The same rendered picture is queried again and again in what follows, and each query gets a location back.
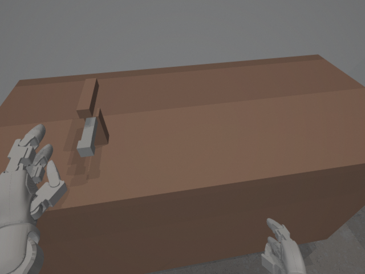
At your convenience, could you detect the left robot hand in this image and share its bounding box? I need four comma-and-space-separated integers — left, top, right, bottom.
0, 124, 67, 228

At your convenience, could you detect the tap lever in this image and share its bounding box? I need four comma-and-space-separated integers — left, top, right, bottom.
76, 117, 98, 157

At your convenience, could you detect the counter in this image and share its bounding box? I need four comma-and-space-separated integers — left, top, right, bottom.
0, 54, 365, 274

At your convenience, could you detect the right robot hand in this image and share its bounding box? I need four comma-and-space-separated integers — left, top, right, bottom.
261, 218, 306, 274

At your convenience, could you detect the left robot forearm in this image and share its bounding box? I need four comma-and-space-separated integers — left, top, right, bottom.
0, 223, 44, 274

